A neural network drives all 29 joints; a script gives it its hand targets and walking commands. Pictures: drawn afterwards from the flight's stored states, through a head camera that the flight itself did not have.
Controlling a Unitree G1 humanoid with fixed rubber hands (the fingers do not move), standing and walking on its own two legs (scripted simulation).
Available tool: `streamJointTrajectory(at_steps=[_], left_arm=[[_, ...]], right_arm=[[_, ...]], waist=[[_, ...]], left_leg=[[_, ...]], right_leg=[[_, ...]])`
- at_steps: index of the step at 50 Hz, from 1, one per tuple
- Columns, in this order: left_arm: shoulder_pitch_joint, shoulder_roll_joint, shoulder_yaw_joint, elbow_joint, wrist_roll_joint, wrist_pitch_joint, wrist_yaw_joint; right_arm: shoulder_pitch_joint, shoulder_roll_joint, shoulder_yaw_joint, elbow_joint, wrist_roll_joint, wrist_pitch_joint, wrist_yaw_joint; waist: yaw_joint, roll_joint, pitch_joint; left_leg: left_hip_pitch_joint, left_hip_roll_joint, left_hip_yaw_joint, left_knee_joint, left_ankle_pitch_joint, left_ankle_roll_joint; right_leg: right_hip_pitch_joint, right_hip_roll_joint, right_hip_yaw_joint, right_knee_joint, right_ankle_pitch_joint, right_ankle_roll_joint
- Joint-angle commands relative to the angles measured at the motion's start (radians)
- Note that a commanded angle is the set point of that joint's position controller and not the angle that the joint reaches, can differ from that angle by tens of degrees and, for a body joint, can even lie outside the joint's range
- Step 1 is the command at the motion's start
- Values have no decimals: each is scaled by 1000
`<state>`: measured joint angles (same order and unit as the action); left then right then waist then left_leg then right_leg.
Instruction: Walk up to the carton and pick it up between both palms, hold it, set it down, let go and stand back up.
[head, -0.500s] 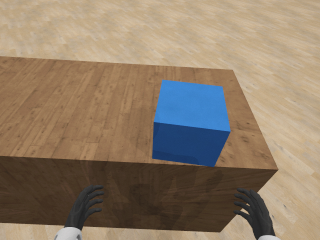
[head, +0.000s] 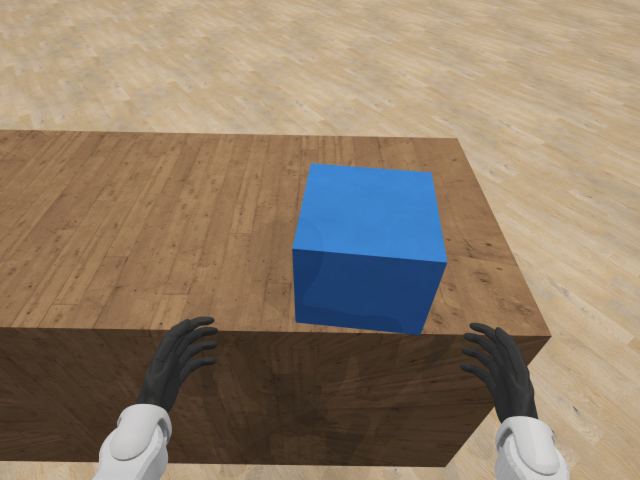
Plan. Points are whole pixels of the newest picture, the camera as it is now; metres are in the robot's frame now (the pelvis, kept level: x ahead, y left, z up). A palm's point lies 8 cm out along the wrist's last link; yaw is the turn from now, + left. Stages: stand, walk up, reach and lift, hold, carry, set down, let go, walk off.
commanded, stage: reach and lift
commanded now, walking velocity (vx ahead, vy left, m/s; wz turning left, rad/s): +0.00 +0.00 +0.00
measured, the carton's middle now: (364, 246) +0.49 -0.06 +0.01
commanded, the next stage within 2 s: none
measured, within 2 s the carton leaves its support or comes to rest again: neither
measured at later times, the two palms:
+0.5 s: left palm (186, 300) +0.33 +0.19 +0.07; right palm (511, 330) +0.30 -0.21 +0.07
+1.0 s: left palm (202, 235) +0.41 +0.18 +0.11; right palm (500, 259) +0.38 -0.21 +0.11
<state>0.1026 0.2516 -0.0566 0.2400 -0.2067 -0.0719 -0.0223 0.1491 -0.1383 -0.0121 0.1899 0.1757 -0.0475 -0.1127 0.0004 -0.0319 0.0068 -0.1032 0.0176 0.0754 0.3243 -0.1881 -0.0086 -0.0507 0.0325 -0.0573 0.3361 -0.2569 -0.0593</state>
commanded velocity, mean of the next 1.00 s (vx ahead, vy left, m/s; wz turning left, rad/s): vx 0.00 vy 0.00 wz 0.00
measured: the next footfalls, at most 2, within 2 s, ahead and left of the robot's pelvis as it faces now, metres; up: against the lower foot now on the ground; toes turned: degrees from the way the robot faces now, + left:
none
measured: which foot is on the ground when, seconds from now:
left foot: down 0.00-1.00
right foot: down 0.00-1.00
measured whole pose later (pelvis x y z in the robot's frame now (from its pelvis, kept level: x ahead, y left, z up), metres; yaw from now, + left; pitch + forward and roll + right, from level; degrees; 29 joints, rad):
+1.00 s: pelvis -0.02 +0.01 +0.00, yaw -2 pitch +7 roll +0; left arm -0.73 0.25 0.09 0.71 -0.12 0.23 0.04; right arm -0.71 -0.27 0.02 0.79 0.32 0.10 -0.13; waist -0.04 -0.02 -0.07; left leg -0.33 0.03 0.09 0.36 -0.16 0.00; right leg -0.28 0.05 -0.01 0.35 -0.20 -0.05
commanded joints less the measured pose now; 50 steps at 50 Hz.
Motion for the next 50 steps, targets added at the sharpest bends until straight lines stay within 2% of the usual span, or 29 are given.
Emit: streamJointTrajectory(at_steps=[1,5,9,14,19,25,29,39,50], left_arm=[[-273,92,59,-116,11,26,14],[-337,86,95,-169,20,106,9],[-402,67,129,-191,52,182,3],[-493,37,154,-198,76,261,-5],[-606,32,168,-179,92,303,4],[-768,40,178,-94,102,315,25],[-876,52,180,-15,102,306,39],[-1097,92,184,183,101,281,50],[-1329,132,159,382,77,256,68]], right_arm=[[-262,-91,-31,-130,24,10,5],[-328,-115,-17,-143,46,31,-10],[-384,-146,-18,-120,71,48,-21],[-479,-178,-15,-81,93,65,-34],[-601,-199,-21,-43,104,84,-30],[-770,-215,-31,34,101,105,-16],[-881,-228,-33,110,102,112,-8],[-1121,-266,-18,320,119,113,-15],[-1360,-306,-4,513,155,114,-11]], waist=[[2,23,-148],[4,4,-217],[-12,12,-257],[-27,17,-275],[-27,29,-296],[-15,35,-347],[-11,35,-411],[-27,20,-564],[-46,45,-673]], left_leg=[[148,12,-97,-8,217,30],[122,-5,-88,-14,264,31],[173,-9,-79,-3,328,19],[229,-4,-74,8,362,9],[255,4,-70,16,349,4],[230,10,-63,12,277,16],[210,10,-58,17,255,27],[171,0,-57,57,302,34],[159,0,-70,116,359,11]], right_leg=[[-138,-71,137,-68,362,59],[-45,-64,138,-24,537,92],[-41,-47,124,-16,617,100],[-72,-29,103,-26,616,100],[-125,-13,85,-41,536,91],[-170,-9,84,-47,440,87],[-180,-8,88,-39,422,90],[-160,1,87,-7,536,114],[-224,9,59,11,597,121]])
